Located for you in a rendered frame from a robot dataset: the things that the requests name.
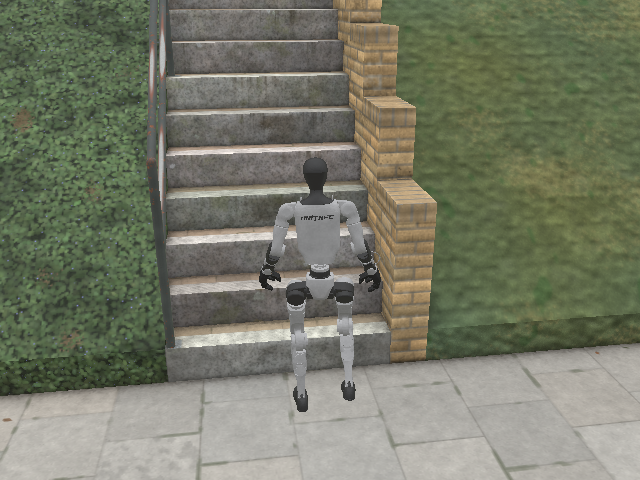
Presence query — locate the left robot upper arm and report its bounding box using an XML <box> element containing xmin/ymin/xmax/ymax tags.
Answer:
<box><xmin>269</xmin><ymin>202</ymin><xmax>296</xmax><ymax>257</ymax></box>

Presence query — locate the robot right shin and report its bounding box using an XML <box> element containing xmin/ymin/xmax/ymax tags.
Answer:
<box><xmin>340</xmin><ymin>318</ymin><xmax>354</xmax><ymax>387</ymax></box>

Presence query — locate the left robot forearm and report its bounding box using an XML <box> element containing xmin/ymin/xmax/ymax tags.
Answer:
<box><xmin>261</xmin><ymin>242</ymin><xmax>280</xmax><ymax>275</ymax></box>

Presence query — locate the right robot upper arm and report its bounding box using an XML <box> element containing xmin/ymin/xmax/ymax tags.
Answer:
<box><xmin>337</xmin><ymin>200</ymin><xmax>367</xmax><ymax>255</ymax></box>

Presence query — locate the robot shin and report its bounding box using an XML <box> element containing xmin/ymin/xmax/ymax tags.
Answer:
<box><xmin>340</xmin><ymin>318</ymin><xmax>354</xmax><ymax>387</ymax></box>
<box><xmin>290</xmin><ymin>334</ymin><xmax>307</xmax><ymax>399</ymax></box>

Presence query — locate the right robot forearm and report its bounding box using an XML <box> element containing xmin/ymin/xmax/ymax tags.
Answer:
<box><xmin>357</xmin><ymin>239</ymin><xmax>377</xmax><ymax>275</ymax></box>

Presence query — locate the robot left hand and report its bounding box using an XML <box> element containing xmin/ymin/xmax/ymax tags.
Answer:
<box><xmin>259</xmin><ymin>270</ymin><xmax>281</xmax><ymax>291</ymax></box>

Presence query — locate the robot right hand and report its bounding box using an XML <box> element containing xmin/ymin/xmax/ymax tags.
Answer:
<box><xmin>359</xmin><ymin>268</ymin><xmax>381</xmax><ymax>292</ymax></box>

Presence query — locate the robot left shin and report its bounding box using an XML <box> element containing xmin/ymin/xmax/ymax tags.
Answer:
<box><xmin>290</xmin><ymin>334</ymin><xmax>307</xmax><ymax>399</ymax></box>

